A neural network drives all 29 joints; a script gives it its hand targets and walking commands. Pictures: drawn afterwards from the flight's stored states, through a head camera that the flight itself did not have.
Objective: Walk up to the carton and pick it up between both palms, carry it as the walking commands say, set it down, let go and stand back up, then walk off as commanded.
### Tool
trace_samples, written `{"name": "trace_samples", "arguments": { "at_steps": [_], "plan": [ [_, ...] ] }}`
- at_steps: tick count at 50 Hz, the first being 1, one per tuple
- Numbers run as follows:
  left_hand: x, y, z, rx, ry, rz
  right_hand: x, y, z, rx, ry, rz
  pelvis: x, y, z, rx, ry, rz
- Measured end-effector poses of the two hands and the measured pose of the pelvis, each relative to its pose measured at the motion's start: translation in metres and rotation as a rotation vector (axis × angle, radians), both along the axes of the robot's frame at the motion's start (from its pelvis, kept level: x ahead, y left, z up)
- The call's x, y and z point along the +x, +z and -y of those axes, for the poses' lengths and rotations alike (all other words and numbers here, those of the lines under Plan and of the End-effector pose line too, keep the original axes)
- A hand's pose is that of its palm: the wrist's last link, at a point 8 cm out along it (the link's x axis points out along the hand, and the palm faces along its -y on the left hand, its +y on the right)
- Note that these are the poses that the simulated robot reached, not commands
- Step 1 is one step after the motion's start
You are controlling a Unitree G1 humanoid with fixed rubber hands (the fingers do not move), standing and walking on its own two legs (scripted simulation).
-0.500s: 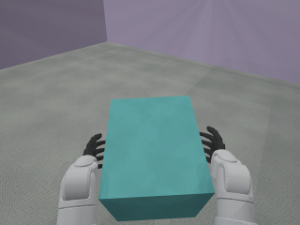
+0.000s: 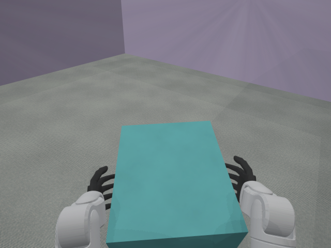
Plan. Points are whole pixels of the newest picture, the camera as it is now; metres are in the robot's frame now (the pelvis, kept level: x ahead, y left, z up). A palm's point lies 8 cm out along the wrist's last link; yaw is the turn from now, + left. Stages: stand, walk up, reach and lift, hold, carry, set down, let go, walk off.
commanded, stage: carry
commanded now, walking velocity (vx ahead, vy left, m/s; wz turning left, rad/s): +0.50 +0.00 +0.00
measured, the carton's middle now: (170, 194) +0.29 +0.00 +0.05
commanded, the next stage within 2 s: none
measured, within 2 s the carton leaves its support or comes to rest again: neither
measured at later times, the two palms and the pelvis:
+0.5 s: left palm (115, 127) +0.52 +0.18 +0.09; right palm (210, 122) +0.55 -0.14 +0.11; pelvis +0.30 +0.01 +0.00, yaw +2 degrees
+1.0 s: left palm (128, 85) +0.87 +0.19 +0.10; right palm (195, 83) +0.90 -0.13 +0.11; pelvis +0.65 +0.02 +0.00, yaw +3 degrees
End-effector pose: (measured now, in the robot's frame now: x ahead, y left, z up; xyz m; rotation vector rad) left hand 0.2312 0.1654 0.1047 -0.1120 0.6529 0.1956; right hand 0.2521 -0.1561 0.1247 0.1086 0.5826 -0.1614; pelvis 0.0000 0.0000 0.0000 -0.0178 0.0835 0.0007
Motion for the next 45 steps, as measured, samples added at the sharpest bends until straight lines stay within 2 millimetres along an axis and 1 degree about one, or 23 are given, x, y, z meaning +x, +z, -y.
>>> {"name": "trace_samples", "arguments": {
  "at_steps": [6,9,12,14,17,22,25,30,34,39,42,45],
  "plan": [
    [0.070,-0.008,0.005,-0.001,-0.028,-0.053,0.060,-0.012,0.006,-0.001,-0.028,-0.055,0.064,0.004,-0.001,0.000,-0.007,-0.024],
    [0.108,-0.006,0.013,0.008,-0.036,-0.020,0.094,-0.012,0.013,0.008,-0.036,-0.023,0.102,-0.001,0.004,0.005,-0.010,-0.003],
    [0.146,-0.004,0.018,0.020,-0.032,0.030,0.133,-0.014,0.019,0.017,-0.030,0.027,0.145,-0.010,0.010,-0.003,0.006,0.030],
    [0.166,-0.002,0.016,0.019,-0.014,0.032,0.158,-0.013,0.017,0.014,-0.012,0.027,0.172,-0.009,0.012,-0.011,0.026,0.049],
    [0.195,-0.001,0.009,0.011,0.006,0.011,0.193,-0.008,0.010,0.008,0.008,0.006,0.206,-0.003,0.010,-0.005,0.035,0.051],
    [0.251,-0.005,-0.007,0.009,0.020,-0.017,0.255,-0.013,-0.007,0.006,0.022,-0.022,0.262,0.000,-0.003,-0.009,0.045,0.037],
    [0.290,-0.012,-0.019,-0.002,0.022,-0.017,0.294,-0.015,-0.019,-0.006,0.024,-0.022,0.303,-0.004,-0.014,0.005,0.034,0.029],
    [0.360,-0.007,-0.020,0.006,-0.007,-0.047,0.355,-0.015,-0.020,-0.002,-0.004,-0.056,0.363,0.006,-0.022,0.003,0.014,-0.014],
    [0.419,-0.006,-0.016,0.007,-0.019,-0.046,0.407,-0.016,-0.015,-0.004,-0.016,-0.055,0.414,0.007,-0.020,0.004,0.010,-0.038],
    [0.492,-0.006,-0.006,0.019,-0.020,0.002,0.481,-0.019,-0.005,0.009,-0.016,-0.008,0.491,-0.004,-0.010,-0.004,0.019,-0.012],
    [0.530,-0.001,-0.008,0.019,0.001,0.009,0.525,-0.014,-0.007,0.009,0.005,-0.002,0.536,-0.001,-0.008,0.003,0.032,0.009],
    [0.568,0.004,-0.013,0.021,0.017,0.015,0.568,-0.009,-0.013,0.011,0.022,0.005,0.576,0.003,-0.011,0.008,0.039,0.014]
  ]
}}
